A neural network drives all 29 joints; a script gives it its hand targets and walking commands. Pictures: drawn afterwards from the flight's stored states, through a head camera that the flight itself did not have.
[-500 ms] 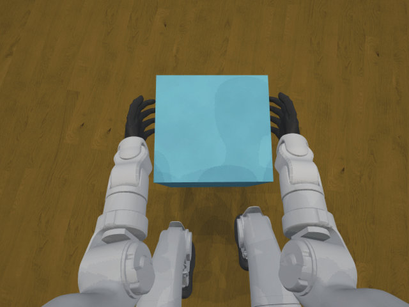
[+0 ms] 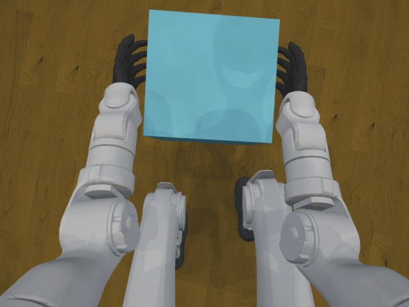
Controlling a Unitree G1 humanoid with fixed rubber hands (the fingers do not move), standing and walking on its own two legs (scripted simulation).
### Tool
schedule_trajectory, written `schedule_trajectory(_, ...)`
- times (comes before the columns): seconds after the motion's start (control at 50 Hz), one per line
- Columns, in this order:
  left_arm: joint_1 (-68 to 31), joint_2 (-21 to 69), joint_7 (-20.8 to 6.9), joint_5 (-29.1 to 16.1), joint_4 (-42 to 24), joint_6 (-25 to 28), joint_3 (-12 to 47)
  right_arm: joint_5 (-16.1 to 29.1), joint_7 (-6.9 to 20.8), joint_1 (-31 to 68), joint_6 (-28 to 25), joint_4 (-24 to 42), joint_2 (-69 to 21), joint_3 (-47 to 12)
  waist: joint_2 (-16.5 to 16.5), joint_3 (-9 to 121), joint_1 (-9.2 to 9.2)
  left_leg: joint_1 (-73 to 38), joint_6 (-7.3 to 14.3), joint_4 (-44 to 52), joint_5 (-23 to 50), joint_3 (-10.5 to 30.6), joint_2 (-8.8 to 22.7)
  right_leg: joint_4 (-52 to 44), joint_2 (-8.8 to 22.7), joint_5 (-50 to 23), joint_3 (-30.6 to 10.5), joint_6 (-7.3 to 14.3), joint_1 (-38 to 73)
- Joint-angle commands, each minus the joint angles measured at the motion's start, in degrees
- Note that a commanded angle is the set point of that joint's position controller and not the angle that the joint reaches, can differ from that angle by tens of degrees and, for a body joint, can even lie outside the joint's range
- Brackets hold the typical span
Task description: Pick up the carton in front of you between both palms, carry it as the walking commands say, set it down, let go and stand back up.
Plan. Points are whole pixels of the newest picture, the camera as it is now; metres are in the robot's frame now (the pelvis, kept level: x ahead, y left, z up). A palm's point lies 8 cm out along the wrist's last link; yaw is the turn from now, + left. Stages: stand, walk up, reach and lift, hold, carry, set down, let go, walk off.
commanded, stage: set down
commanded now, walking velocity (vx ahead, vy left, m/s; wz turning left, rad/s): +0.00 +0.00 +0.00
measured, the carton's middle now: (208, 94) +0.48 -0.03 -0.19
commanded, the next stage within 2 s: none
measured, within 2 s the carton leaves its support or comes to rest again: rests again in 1.56 s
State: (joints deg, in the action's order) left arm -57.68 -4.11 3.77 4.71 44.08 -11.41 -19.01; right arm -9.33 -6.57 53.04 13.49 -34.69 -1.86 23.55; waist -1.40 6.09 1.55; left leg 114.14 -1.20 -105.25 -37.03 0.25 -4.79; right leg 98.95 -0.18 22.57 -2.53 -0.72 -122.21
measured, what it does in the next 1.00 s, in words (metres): lowers itself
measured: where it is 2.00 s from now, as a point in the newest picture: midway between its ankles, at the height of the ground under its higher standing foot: (211, 234)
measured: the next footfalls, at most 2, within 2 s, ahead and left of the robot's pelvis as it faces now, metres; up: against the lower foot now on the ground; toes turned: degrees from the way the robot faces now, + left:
none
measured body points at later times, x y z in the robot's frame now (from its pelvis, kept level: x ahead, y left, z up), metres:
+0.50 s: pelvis -0.01 +0.01 -0.09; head +0.34 +0.01 +0.20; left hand +0.54 +0.11 -0.26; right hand +0.51 -0.19 -0.23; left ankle +0.06 +0.12 -0.45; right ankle +0.13 -0.12 -0.45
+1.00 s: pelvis -0.02 +0.01 -0.10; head +0.34 +0.02 +0.17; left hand +0.53 +0.11 -0.28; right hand +0.51 -0.19 -0.26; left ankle +0.06 +0.12 -0.45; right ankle +0.13 -0.13 -0.45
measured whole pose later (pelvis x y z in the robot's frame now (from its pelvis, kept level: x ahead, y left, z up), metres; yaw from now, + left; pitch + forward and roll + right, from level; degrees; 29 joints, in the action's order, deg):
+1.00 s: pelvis -0.02 +0.01 -0.10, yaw +0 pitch +44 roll -1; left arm -76.7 -12.1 5.4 3.8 59.8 -9.9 -10.0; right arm -4.9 -3.6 76.7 8.7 -60.2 10.4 27.0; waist 1.3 -8.1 5.3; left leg 130.9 -1.0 -125.2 -38.0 0.7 -7.6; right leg 116.3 -0.8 22.8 -3.2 -3.6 -137.2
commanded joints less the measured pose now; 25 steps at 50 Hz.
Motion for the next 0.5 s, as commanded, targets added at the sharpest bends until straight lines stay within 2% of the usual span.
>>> schedule_trajectory(0.0,-34.9,50.3,-13.2,-4.9,-3.1,1.4,26.6,5.2,9.5,36.9,-1.8,1.0,-48.9,-30.5,2.1,59.9,0.48,-9.3,0.2,10.7,14.2,-2.2,-6.5,-1.0,-7.6,-15.4,3.4,-1.9,52.3)
schedule_trajectory(0.1,-38.1,48.8,-13.1,-4.9,-0.5,1.4,25.7,5.8,9.7,41.2,-2.2,-0.1,-46.1,-29.1,1.7,58.8,0.71,-7.0,0.3,7.6,13.4,-2.1,-6.2,2.8,-7.2,-14.5,4.1,-1.9,48.5)
schedule_trajectory(0.26,-44.5,46.6,-12.5,-6.9,1.6,2.0,26.9,7.7,10.4,46.3,-3.2,-2.2,-41.8,-27.4,0.2,57.7,2.27,-5.4,0.1,2.7,13.4,-1.9,-5.5,9.1,-6.0,-15.3,5.4,-1.7,44.1)
schedule_trajectory(0.36,-47.9,43.3,-12.4,-5.7,3.5,3.0,25.6,7.0,12.6,42.2,-3.0,-11.7,-43.4,-20.3,-3.7,50.8,1.77,-3.1,0.3,0.9,14.3,-1.7,-4.8,12.5,-5.8,-15.7,5.6,-1.3,36.1)
schedule_trajectory(0.48,-50.7,44.0,-11.1,-6.9,-0.6,4.2,28.6,10.0,15.0,42.2,-3.3,-14.1,-45.8,-19.0,-7.8,54.4,1.28,-9.6,-0.2,-1.5,23.9,-0.9,-4.1,16.1,-5.7,-20.6,6.1,-1.1,31.3)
